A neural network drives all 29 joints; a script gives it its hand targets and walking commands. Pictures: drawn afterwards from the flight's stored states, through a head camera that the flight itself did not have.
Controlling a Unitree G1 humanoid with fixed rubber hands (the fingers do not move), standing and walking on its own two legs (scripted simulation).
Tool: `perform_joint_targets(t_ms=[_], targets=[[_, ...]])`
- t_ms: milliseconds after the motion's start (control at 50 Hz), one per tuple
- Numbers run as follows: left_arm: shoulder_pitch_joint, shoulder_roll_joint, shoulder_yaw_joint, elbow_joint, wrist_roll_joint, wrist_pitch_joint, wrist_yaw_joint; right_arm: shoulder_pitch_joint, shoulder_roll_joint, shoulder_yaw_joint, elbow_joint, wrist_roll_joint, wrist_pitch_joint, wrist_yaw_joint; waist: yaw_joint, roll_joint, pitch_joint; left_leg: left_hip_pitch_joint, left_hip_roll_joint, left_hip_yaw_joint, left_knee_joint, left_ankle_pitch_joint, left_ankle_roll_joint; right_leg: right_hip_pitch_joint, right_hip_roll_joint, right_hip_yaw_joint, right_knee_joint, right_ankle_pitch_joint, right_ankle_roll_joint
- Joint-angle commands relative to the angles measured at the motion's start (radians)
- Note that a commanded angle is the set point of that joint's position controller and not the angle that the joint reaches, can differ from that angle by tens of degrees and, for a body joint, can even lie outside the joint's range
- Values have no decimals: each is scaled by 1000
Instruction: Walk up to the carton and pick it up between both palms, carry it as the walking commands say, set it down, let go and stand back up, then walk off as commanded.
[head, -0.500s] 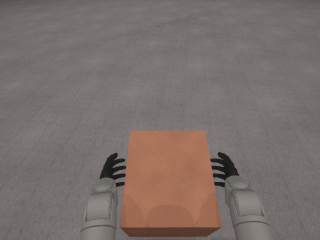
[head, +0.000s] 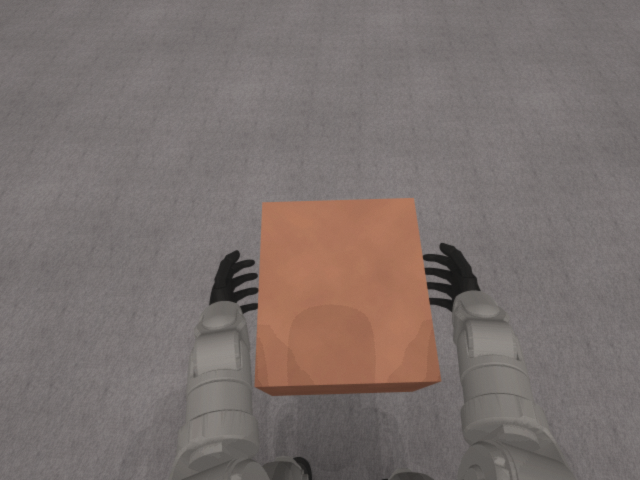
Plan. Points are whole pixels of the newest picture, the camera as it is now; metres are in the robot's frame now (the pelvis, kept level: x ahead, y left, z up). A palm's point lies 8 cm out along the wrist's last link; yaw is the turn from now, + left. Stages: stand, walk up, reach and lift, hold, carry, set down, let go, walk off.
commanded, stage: set down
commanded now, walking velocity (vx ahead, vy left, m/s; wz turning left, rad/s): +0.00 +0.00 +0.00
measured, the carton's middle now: (340, 300) +0.38 +0.01 -0.10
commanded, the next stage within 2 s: none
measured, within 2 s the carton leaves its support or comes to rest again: neither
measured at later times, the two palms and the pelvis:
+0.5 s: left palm (243, 321) +0.35 +0.16 -0.11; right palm (443, 305) +0.38 -0.15 -0.10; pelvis +0.00 -0.02 -0.04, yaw +1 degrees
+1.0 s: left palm (253, 325) +0.38 +0.16 -0.20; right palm (428, 310) +0.41 -0.15 -0.19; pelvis -0.02 -0.01 -0.13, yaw +0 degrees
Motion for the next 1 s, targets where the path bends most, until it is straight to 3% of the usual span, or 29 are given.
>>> perform_joint_targets(t_ms=[0, 200, 520, 980], targets=[[-433, -817, -480, 91, -167, -60, -229, -448, 761, 424, 44, 151, -70, 234, -9, 23, -458, 332, -62, -112, -8, 98, -4, -143, 91, 26, -75, 60, -66], [-420, -823, -575, 48, -191, -127, -249, -432, 821, 545, -19, 198, -117, 231, 4, 9, -670, 170, -90, -85, 121, 204, -2, -247, 107, 11, 21, 162, -40], [-482, -766, -574, 59, -201, -146, -301, -458, 853, 577, 8, 219, -129, 210, 10, -2, -843, -184, -113, -45, 305, 203, -16, -440, 117, 6, 197, 219, 3], [-734, -808, -601, 80, -244, -97, -282, -718, 842, 559, 78, 284, -92, 233, 15, 14, -1060, -460, -115, -23, 589, 56, -29, -854, 150, -42, 496, 14, 3]])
